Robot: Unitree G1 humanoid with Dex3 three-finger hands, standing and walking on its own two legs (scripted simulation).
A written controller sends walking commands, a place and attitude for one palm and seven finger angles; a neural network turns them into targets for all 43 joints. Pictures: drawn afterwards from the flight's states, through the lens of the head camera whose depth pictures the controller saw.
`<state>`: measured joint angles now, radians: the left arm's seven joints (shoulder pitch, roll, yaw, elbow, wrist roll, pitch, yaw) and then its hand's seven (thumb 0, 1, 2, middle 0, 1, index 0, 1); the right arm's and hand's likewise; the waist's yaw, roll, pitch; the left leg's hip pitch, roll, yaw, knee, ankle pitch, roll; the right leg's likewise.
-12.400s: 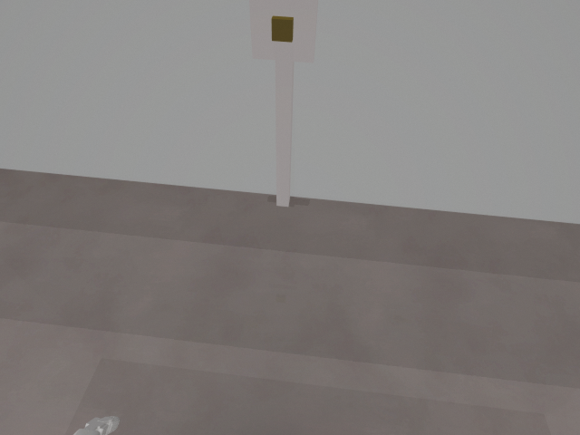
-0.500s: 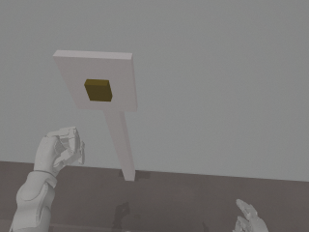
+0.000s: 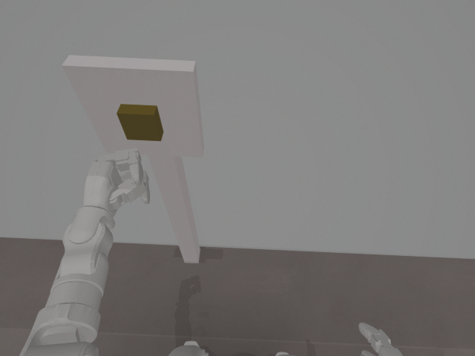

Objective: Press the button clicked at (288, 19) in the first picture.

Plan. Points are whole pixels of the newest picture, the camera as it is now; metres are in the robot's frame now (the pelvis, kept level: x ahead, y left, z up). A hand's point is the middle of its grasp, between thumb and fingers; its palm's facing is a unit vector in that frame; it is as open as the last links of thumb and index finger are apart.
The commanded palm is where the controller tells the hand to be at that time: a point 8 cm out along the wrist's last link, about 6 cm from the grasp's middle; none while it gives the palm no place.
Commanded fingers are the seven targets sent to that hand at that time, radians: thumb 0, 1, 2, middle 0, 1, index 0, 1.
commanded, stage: aim a knuckle at the button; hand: left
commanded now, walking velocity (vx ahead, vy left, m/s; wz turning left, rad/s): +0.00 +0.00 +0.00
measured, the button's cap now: (142, 121) +0.50 +0.19 +0.10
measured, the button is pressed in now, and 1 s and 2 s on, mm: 0 0 3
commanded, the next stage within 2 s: press the button with the knuckle in 1.42 s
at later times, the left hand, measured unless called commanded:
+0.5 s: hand (149, 174) +0.40 +0.16 +0.07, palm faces +0.00 -1.00 -0.02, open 3.1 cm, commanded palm +0.37 +0.21 +0.07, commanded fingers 0.00 0.90 0.90 -1.30 -1.50 -1.30 -1.50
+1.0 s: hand (157, 168) +0.41 +0.15 +0.07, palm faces -0.04 -1.00 -0.01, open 3.1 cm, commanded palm +0.38 +0.20 +0.07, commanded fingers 0.00 0.90 0.90 -1.30 -1.50 -1.30 -1.50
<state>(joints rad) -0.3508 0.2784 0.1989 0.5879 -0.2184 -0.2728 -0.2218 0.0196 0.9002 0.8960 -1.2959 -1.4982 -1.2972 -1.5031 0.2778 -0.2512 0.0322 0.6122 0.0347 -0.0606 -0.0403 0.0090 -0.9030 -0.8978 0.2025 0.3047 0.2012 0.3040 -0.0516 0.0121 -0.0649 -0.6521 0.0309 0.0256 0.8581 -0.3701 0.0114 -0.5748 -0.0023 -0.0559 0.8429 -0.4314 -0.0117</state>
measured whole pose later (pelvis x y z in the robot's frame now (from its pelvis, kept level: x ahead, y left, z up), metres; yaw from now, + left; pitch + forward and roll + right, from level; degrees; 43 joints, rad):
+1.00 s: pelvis +0.00 +0.00 +0.00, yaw -1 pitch +11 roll -1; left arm -0.50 0.28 0.20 0.79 -0.19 -0.33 -0.18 0.02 0.90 0.90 -1.29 -1.50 -1.30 -1.50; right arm 0.32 -0.25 0.02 0.60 0.03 0.02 -0.01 0.01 -0.90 -0.90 0.20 0.30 0.20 0.30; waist -0.07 0.02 -0.10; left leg -0.69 0.04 0.03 0.87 -0.38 0.01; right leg -0.62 0.01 -0.05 0.86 -0.44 -0.02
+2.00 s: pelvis +0.00 +0.00 -0.01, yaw -1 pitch +13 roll -1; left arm -0.62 0.30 0.24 0.89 -0.16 -0.37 -0.16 0.01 0.88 0.90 -1.29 -1.50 -1.30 -1.50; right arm 0.34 -0.25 0.02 0.63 0.02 0.02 -0.01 0.01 -0.90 -0.90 0.20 0.30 0.20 0.30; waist -0.09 0.02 -0.08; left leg -0.74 0.04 0.03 0.90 -0.38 0.02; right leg -0.67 0.01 -0.04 0.88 -0.43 -0.01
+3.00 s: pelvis -0.04 +0.01 -0.02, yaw +0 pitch +15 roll -3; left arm -0.88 0.39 0.24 1.16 -0.12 -0.40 -0.16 -0.01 0.75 0.96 -1.30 -1.50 -1.36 -1.50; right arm 0.38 -0.27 0.04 0.66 0.00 -0.03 -0.02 0.01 -0.90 -0.90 0.20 0.30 0.20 0.30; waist -0.14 0.02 -0.08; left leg -0.90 0.03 0.00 0.99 -0.35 0.02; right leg -0.81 0.00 -0.08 0.95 -0.41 -0.01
